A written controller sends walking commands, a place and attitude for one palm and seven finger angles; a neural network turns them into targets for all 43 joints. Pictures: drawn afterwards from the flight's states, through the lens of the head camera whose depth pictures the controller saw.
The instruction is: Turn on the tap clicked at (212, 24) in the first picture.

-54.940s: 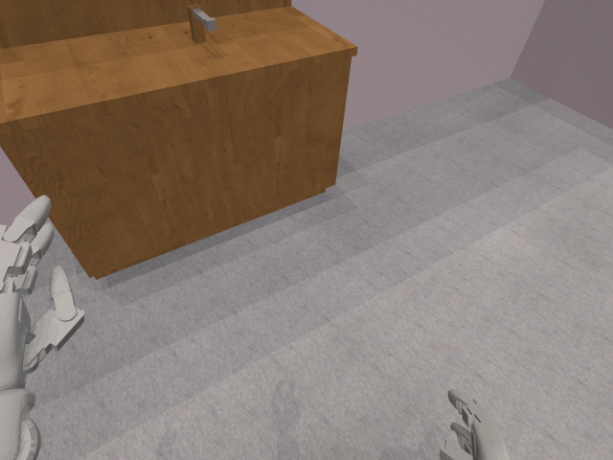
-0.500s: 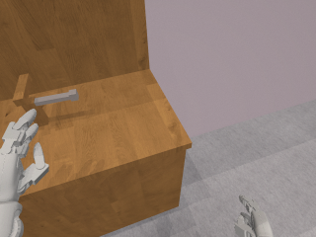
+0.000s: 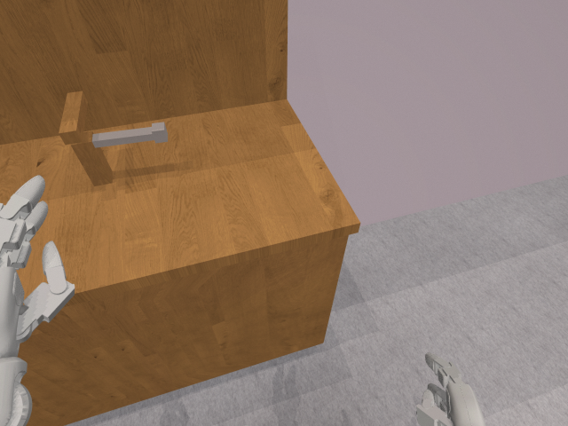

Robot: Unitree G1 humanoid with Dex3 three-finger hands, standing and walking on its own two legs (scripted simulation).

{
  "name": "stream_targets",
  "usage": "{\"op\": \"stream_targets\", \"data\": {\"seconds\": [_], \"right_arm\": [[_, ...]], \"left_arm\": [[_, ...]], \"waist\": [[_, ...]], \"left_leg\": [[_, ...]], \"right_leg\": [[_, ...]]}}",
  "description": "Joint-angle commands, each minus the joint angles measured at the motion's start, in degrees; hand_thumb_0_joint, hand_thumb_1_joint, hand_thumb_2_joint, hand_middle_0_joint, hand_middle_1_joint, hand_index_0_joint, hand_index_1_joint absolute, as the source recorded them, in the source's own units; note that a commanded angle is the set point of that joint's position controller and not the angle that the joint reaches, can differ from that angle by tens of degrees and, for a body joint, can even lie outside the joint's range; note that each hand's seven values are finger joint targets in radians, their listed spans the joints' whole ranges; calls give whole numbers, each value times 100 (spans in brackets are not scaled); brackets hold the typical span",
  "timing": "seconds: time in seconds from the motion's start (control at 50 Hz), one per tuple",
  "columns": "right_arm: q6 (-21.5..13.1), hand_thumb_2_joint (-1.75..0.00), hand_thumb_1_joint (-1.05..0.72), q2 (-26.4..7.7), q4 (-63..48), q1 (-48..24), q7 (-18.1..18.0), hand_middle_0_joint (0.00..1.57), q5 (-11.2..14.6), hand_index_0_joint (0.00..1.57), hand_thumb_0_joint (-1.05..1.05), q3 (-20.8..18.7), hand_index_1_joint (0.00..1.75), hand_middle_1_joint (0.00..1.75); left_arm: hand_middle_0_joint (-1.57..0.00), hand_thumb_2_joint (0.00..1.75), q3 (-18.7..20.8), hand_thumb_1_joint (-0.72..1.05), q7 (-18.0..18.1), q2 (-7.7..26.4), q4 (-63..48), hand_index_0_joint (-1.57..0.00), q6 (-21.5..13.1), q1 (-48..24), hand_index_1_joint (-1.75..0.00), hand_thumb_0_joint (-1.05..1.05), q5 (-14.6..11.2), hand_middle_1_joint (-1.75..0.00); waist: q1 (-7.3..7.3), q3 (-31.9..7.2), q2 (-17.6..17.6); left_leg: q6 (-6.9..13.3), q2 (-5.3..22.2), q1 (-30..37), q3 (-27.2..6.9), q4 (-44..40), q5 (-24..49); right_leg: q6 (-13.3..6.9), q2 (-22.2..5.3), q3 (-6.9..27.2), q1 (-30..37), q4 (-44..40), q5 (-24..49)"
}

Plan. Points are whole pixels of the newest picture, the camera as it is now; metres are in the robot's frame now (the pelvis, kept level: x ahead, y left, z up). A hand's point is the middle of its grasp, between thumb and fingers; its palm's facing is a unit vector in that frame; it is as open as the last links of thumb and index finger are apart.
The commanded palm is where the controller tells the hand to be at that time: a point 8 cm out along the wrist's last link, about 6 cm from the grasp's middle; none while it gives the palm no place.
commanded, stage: step back with the hand held close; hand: left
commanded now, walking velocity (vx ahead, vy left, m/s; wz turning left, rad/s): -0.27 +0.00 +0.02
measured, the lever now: (159, 132) +0.61 +0.30 +0.07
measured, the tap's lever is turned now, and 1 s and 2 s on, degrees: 86 86 86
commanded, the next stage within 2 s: stop stepping back and stand still in 0.56 s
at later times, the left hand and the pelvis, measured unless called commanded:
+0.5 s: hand out of the picture +0.13 +0.28 +0.18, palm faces +0.46 -0.81 -0.36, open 7.4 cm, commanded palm +0.08 +0.30 +0.19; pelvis -0.07 +0.01 -0.01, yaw +2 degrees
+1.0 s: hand out of the picture +0.03 +0.27 +0.18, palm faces +0.31 -0.87 -0.38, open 7.5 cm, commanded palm -0.02 +0.31 +0.19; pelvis -0.19 +0.04 +0.02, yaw -3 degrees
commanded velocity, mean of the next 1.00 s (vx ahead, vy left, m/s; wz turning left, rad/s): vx -0.16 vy -0.03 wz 0.00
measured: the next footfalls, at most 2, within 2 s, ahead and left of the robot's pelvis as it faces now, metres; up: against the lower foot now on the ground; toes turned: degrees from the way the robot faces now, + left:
right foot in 0.60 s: -0.13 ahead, -0.12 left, +0.00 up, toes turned +1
left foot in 0.78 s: -0.06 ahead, +0.11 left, +0.00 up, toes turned -2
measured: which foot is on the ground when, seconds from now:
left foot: down 0.00-0.60, up 0.62-0.76, down 0.78-1.00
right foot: down 0.00-0.34, up 0.36-0.58, down 0.60-0.80, up 0.82-1.00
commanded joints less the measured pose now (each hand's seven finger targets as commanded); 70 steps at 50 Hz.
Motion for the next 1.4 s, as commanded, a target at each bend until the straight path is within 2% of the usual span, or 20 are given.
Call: {"op": "stream_targets", "data": {"seconds": [0.0,0.2,0.28,0.34,0.38,0.5,0.54,0.58,0.62,0.68,0.72,0.74,0.76,0.82,0.96,1.04,1.12,1.22,1.32,1.38], "right_arm": [[-348,-90,-90,-799,-952,-592,-30,20,-22,20,0,-357,30,30],[-240,-90,-90,-528,-699,-370,107,20,-35,20,0,-369,30,30],[-166,-90,-90,-666,-822,-488,63,20,-29,20,0,-355,30,30],[-329,-90,-90,-744,-884,-627,-14,20,-132,20,0,-421,30,30],[-475,-90,-90,-628,-631,-558,75,20,-128,20,0,-564,30,30],[-587,-90,-90,-514,-339,-489,166,20,-107,20,0,-346,30,30],[-505,-90,-90,-444,-243,-408,158,20,-178,20,0,-374,30,30],[-442,-90,-90,-286,-247,-639,123,20,-126,20,0,-299,30,30],[-474,-90,-90,-371,-428,-777,133,20,-27,20,0,-326,30,30],[-296,-90,-90,-319,-564,-855,62,20,22,20,0,-153,30,30],[-308,-90,-90,-489,-616,-661,46,20,64,20,0,-232,30,30],[-366,-90,-90,-720,-723,-616,35,20,80,20,0,-348,30,30],[-398,-90,-90,-707,-809,-569,90,20,98,20,0,-346,30,30],[-607,-90,-90,-544,-746,-547,94,20,-40,20,0,-319,30,30],[-451,-90,-90,-631,-519,-578,57,20,-101,20,0,-339,30,30],[-331,-90,-90,-610,-329,-402,59,20,-108,20,0,-451,30,30],[-415,-90,-90,-568,-269,-434,-18,20,16,20,0,-359,30,30],[-580,-90,-90,-524,-412,-475,-118,20,-83,20,0,-323,30,30],[-577,-90,-90,-672,-454,-492,-51,20,-26,20,0,-373,30,30],[-695,-90,-90,-521,-365,-431,61,20,-37,20,0,-285,30,30]], "left_arm": [[-20,90,755,90,133,954,-1335,-20,-452,-401,-30,0,87,-30],[-20,90,663,90,301,1155,-1586,-20,-425,-347,-30,0,-60,-30],[-20,90,918,90,336,1308,-1809,-20,-478,-88,-30,0,-59,-30],[-20,90,1246,90,298,1484,-2033,-20,-512,-480,-30,0,100,-30],[-20,90,1187,90,256,1339,-1820,-20,-520,-479,-30,0,-27,-30],[-20,90,321,90,162,714,-1499,-20,-333,-505,-30,0,-210,-30],[-20,90,448,90,142,1035,-1660,-20,-401,-840,-30,0,-154,-30],[-20,90,506,90,165,1463,-2119,-20,-596,-1496,-30,0,-72,-30],[-20,90,275,90,17,1057,-1369,-20,-418,-1064,-30,0,-97,-30],[-20,90,648,90,-17,1096,-988,-20,-277,-752,-30,0,-126,-30],[-20,90,710,90,11,1046,-1260,-20,-269,-688,-30,0,-168,-30],[-20,90,819,90,40,1126,-1309,-20,-229,-410,-30,0,-220,-30],[-20,90,681,90,31,1018,-1598,-20,-218,-534,-30,0,-261,-30],[-20,90,865,90,69,1237,-2022,-20,-163,-396,-30,0,-263,-30],[-20,90,568,90,181,926,-1434,-20,83,78,-30,0,-48,-30],[-20,90,556,90,78,1086,-1381,-20,4,-1139,-30,0,21,-30],[-20,90,381,90,95,977,-652,-20,-25,-1217,-30,0,-30,-30],[-20,90,571,90,253,1099,-1357,-20,-117,-854,-30,0,-51,-30],[-20,90,908,90,229,1226,-1554,-20,-144,-757,-30,0,-89,-30],[-20,90,786,90,178,1005,-1212,-20,-93,-368,-30,0,-46,-30]], "waist": [[5,-635,486],[-170,-876,-899],[-162,-555,5],[-84,-751,1791],[38,-1069,605],[29,-1077,1267],[-11,-1160,634],[-21,-902,-1321],[-30,-366,-1937],[-105,-445,-780],[-192,-842,87],[-99,-926,659],[-83,-1018,1120],[-204,-791,1458],[-32,-573,829],[-190,-275,-1331],[-275,73,-787],[-138,-307,-630],[-237,-23,1484],[-124,252,989]], "left_leg": [[252,973,-1268,-1367,-1559,-2899],[-278,191,508,-486,1051,-1106],[-11,664,114,-1301,-293,-2058],[600,2111,-2230,-3113,-2905,-3976],[348,1778,-435,-2138,-2190,-2467],[-422,1355,554,-1045,-2508,-2192],[-721,962,1241,-508,-1168,-1357],[-776,17,1298,-33,2564,-1261],[-605,-38,-384,-366,3558,-1763],[-378,210,-24,-143,1482,-1288],[-279,119,1118,-42,-495,283],[-25,936,1630,-992,-876,1389],[123,1496,1826,-1714,-1321,1216],[-5,1589,1311,-2784,-2456,-1894],[-243,846,-323,-854,-1899,-3239],[-430,72,-888,-190,3484,-1482],[-339,443,-482,3,2635,-1094],[-165,171,975,589,187,-1395],[790,2022,798,-2569,-2317,-3109],[554,1672,162,-1620,-1945,-2512]], "right_leg": [[29,-112,507,1422,228,-348],[-780,-1733,1770,-651,-1104,-340],[-332,-837,974,-952,-307,-1467],[146,465,321,1105,3566,-1401],[50,351,405,10,3650,-1724],[-225,415,-119,544,565,-2128],[-524,-210,411,226,-1510,-1473],[-1234,-2212,2412,-1208,-2347,287],[-1144,-1911,1468,-309,-1314,2454],[-770,-1586,945,540,-421,3233],[-398,-1035,709,548,291,2057],[-87,-468,447,93,749,520],[48,-89,346,-332,1054,-1529],[66,14,580,-572,1834,-1667],[-263,356,-364,1856,-483,-1395],[-1561,-2098,3077,173,-2355,-2679],[-1108,-1592,1717,-482,-2087,-2879],[-975,-1304,1386,-134,-1476,-2991],[8,-71,164,-957,2321,-1915],[-27,-341,219,-220,1297,-1518]]}}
